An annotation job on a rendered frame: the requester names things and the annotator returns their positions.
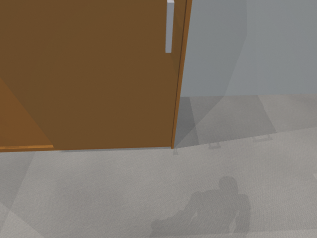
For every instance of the wardrobe door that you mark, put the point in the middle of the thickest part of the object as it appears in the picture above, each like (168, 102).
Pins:
(17, 128)
(93, 73)

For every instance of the handle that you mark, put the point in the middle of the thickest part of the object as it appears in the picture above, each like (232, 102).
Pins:
(169, 25)

